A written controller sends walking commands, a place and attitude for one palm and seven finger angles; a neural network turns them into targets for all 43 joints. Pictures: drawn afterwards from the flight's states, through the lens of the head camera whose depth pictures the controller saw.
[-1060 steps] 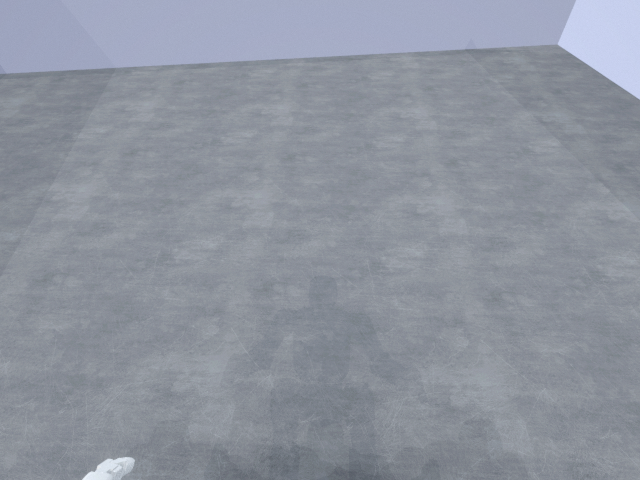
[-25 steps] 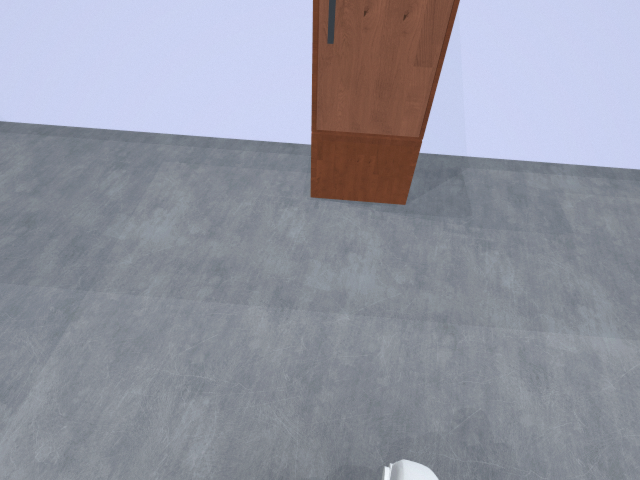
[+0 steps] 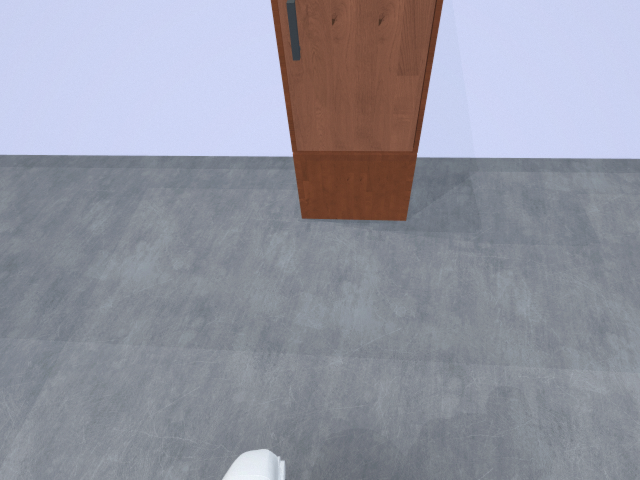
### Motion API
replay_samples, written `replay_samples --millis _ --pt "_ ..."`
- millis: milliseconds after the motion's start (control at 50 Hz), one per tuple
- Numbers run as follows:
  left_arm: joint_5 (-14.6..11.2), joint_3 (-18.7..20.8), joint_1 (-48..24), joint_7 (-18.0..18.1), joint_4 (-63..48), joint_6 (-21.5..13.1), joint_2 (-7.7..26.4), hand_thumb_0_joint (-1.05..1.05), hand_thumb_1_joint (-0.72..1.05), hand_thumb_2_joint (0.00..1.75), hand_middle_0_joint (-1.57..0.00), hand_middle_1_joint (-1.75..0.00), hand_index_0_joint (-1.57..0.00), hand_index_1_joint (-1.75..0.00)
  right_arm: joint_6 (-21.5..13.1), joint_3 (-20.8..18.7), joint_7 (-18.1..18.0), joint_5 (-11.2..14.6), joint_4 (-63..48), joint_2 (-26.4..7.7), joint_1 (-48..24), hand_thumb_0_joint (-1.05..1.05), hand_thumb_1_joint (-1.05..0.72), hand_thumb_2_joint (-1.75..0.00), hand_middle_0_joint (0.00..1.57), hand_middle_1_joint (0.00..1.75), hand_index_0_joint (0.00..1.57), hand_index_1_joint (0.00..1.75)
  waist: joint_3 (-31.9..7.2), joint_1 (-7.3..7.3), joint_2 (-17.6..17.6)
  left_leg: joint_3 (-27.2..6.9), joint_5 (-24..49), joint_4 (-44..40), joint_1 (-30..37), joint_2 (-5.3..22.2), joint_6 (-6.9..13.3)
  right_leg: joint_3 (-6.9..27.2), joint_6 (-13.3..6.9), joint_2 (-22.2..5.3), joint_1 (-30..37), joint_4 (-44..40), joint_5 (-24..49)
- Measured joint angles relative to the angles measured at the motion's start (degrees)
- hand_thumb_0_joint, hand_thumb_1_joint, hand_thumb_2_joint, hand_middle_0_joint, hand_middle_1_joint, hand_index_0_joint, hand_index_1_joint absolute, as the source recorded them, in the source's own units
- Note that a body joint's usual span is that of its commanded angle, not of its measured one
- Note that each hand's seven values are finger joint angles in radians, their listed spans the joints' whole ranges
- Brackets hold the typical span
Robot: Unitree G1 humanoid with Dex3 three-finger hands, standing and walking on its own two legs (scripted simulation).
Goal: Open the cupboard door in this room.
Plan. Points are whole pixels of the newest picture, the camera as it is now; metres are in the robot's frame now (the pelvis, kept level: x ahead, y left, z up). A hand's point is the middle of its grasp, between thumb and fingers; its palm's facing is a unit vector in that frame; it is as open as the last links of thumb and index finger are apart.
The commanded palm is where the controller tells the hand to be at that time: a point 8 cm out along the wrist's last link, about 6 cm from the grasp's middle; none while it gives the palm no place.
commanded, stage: stand and wait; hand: left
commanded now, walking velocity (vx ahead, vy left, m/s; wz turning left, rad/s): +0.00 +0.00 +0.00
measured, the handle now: (294, 28) +1.16 +0.13 +0.04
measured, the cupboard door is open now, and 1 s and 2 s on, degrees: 0 0 0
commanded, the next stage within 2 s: look at it before walking up in 0.68 s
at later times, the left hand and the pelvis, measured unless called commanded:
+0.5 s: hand out of the picture +0.08 +0.19 -0.18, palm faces +0.03 -0.99 -0.14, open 7.4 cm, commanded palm none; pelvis +0.10 +0.04 +0.00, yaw -2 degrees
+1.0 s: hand out of the picture +0.07 +0.19 -0.18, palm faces +0.03 -0.98 -0.18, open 7.4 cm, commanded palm none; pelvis +0.09 +0.03 +0.00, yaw -1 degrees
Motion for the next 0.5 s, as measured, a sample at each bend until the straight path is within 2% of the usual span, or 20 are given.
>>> replay_samples --millis 100,160,200,220,260,300,380,500 --pt "0.2 -1.1 3.7 0.0 2.9 0.7 -0.3 -0.01 0.94 0.90 -0.20 -0.29 -0.20 -0.30 -0.1 0.5 0.0 0.2 -1.6 -0.2 -4.3 0.00 -0.91 -0.90 0.19 0.30 0.19 0.30 -0.9 1.16 -0.2 1.5 2.2 -14.2 0.5 0.3 -1.3 -0.5 0.5 0.9 4.0 -2.9 -1.2" --pt "0.2 -1.5 5.2 0.0 4.1 1.0 -1.0 0.00 0.93 0.90 -0.20 -0.29 -0.20 -0.30 -0.3 1.2 -0.1 0.4 -1.3 0.3 -6.0 0.00 -0.91 -0.90 0.19 0.30 0.19 0.30 -1.1 2.54 -0.5 2.5 3.2 -23.4 4.4 -0.6 -1.3 -0.6 1.2 1.3 5.7 -2.3 -3.1" --pt "0.1 -1.8 6.2 0.2 4.9 1.5 -1.5 0.00 0.92 0.90 -0.20 -0.29 -0.20 -0.30 -0.6 1.8 -0.2 0.4 -1.1 0.9 -6.7 0.00 -0.91 -0.90 0.19 0.30 0.19 0.30 -1.5 3.24 -0.8 3.0 7.5 -30.1 8.3 -1.3 -1.1 -0.7 1.9 1.6 6.4 -0.6 -5.0" --pt "0.0 -1.9 6.7 0.3 5.3 1.8 -1.7 0.00 0.92 0.90 -0.20 -0.29 -0.20 -0.30 -1.0 2.0 -0.2 0.4 -1.0 1.2 -6.8 0.00 -0.91 -0.90 0.19 0.30 0.19 0.30 -1.8 3.38 -0.9 3.2 8.7 -32.5 10.2 -1.4 -0.2 -0.8 2.3 1.7 6.5 0.9 -6.4" --pt "-0.2 -2.1 6.5 0.7 6.1 2.6 -1.4 0.00 0.92 0.90 -0.20 -0.29 -0.20 -0.29 -1.4 2.5 -0.4 0.4 -0.4 2.8 -7.3 0.00 -0.91 -0.90 0.19 0.30 0.19 0.30 -1.6 3.82 -3.4 4.1 4.5 -32.3 11.6 -2.8 2.2 -0.2 3.2 0.1 6.8 3.0 -8.0" --pt "-0.3 -2.4 6.6 1.0 6.4 3.1 -1.6 0.00 0.91 0.90 -0.20 -0.29 -0.20 -0.29 -1.3 3.1 -0.6 0.5 -0.1 4.0 -7.7 0.00 -0.91 -0.90 0.19 0.30 0.19 0.30 -1.8 4.43 -5.0 5.3 2.6 -32.2 12.6 -3.4 3.3 1.1 3.7 -0.7 7.1 3.3 -8.8" --pt "-0.3 -3.1 5.6 0.8 6.8 3.7 -2.6 0.00 0.91 0.90 -0.20 -0.29 -0.20 -0.29 -0.9 3.5 -1.4 0.9 0.4 5.1 -8.2 0.00 -0.91 -0.90 0.20 0.30 0.20 0.30 -2.1 3.94 -5.0 6.7 3.0 -34.4 14.0 -4.3 3.8 2.5 4.5 -1.6 7.5 2.4 -8.9" --pt "-0.2 -3.4 5.3 1.1 6.3 2.8 -3.1 0.00 0.91 0.90 -0.20 -0.29 -0.20 -0.29 -1.3 2.4 -1.8 1.3 0.8 3.9 -7.2 -0.03 -0.93 -0.90 0.20 0.30 0.20 0.30 -3.4 1.90 -2.9 7.0 4.2 -37.8 15.3 -4.4 3.8 2.6 4.8 -1.1 9.5 -3.0 -6.2"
